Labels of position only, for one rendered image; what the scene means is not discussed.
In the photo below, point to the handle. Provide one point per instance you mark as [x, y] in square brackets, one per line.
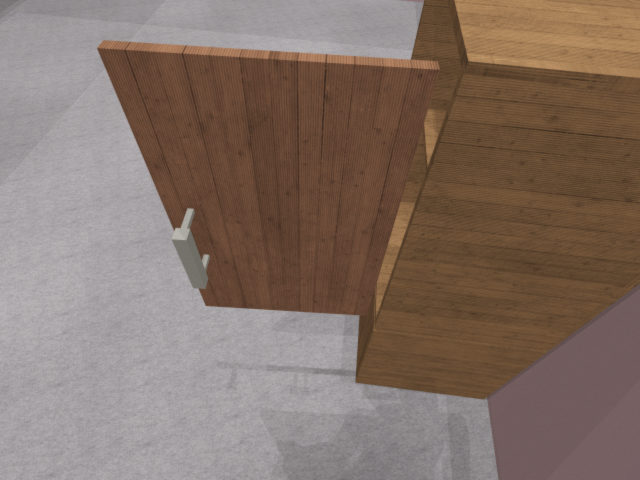
[187, 250]

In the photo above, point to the cupboard door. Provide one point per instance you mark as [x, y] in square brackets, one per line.
[294, 163]

